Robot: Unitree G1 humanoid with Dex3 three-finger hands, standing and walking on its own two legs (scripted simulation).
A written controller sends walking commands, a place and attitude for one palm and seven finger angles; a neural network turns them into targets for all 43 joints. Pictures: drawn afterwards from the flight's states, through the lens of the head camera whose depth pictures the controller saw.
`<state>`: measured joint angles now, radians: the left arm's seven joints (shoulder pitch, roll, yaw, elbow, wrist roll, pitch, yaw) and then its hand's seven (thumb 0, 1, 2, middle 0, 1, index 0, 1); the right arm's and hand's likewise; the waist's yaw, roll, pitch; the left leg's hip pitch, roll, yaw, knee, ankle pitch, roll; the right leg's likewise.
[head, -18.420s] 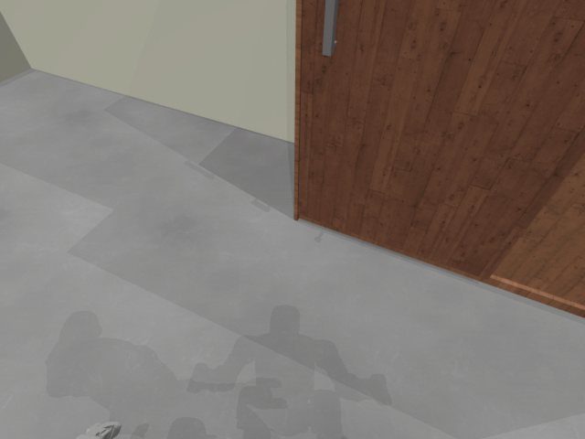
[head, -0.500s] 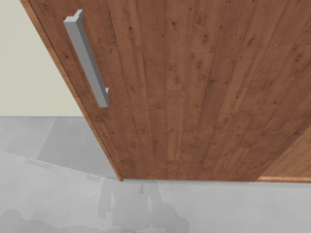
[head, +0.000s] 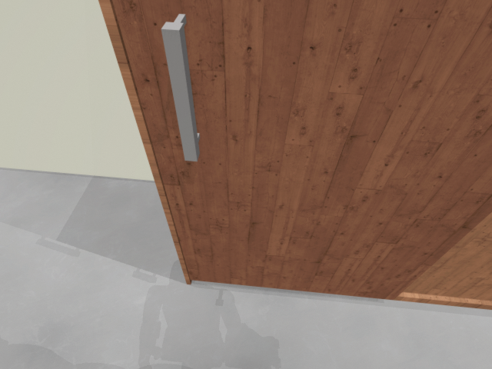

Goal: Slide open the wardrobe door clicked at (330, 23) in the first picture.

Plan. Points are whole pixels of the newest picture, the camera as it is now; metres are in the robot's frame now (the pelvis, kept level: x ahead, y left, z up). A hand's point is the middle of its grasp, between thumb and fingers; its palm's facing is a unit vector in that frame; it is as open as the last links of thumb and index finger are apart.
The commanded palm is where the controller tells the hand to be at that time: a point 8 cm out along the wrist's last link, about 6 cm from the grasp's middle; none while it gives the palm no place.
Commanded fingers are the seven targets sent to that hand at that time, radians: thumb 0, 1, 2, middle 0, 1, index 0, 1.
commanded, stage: come to a stop and stand still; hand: left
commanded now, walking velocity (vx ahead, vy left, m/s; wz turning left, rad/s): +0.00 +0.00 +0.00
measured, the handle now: (187, 96) +0.51 +0.15 +0.18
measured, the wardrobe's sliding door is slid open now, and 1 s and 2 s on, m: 0.00 0.00 0.00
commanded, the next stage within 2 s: look again from close up in 1.04 s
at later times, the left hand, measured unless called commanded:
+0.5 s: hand out of the picture -0.01 +0.17 -0.18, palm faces +0.01 -0.98 -0.19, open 7.3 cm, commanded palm none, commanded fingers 0.00 0.90 0.90 -0.20 -0.30 -0.20 -0.30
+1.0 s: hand out of the picture -0.04 +0.19 -0.18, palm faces +0.03 -0.99 -0.16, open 7.4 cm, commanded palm none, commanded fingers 0.00 0.90 0.90 -0.20 -0.30 -0.20 -0.30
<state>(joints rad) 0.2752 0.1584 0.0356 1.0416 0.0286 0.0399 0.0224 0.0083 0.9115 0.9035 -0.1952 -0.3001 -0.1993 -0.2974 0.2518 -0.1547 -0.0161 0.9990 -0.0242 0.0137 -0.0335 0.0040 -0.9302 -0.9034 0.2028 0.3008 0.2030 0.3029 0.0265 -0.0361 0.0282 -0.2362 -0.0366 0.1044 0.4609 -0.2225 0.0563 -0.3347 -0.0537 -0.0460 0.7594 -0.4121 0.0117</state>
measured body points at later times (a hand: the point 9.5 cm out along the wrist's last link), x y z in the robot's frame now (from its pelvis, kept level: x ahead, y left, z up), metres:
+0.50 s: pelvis -0.01 +0.01 +0.00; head -0.02 +0.01 +0.45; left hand -0.01 +0.22 -0.16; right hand -0.01 -0.21 -0.16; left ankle +0.02 +0.09 -0.74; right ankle -0.01 -0.10 -0.74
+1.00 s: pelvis -0.03 +0.03 +0.00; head -0.03 +0.04 +0.45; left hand -0.04 +0.24 -0.16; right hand -0.01 -0.20 -0.15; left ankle +0.02 +0.09 -0.74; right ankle -0.01 -0.10 -0.74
